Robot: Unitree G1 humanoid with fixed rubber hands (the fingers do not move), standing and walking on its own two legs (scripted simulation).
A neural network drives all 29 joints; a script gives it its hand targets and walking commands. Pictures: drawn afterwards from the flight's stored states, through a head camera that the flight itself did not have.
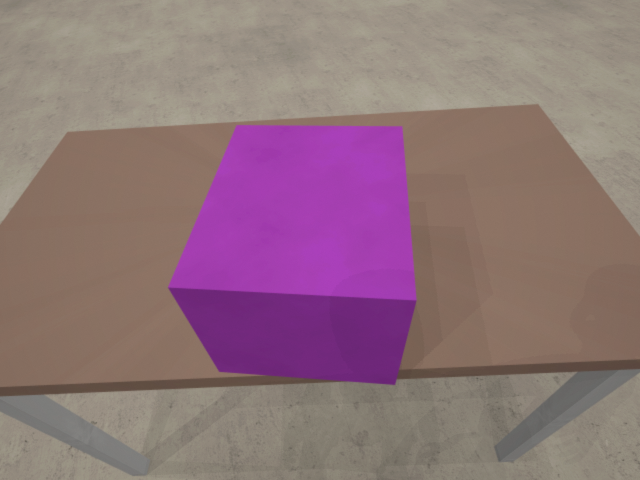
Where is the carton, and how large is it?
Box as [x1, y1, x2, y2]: [168, 125, 416, 384]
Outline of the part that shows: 236,125 168,286 168,288 219,371 394,384 416,300 401,126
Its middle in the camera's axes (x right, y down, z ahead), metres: -0.01 +0.01 +0.53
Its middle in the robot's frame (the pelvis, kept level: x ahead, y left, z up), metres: +0.41 +0.03 +0.07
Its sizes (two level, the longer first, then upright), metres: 0.282 0.235 0.201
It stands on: a table, 0.75 m high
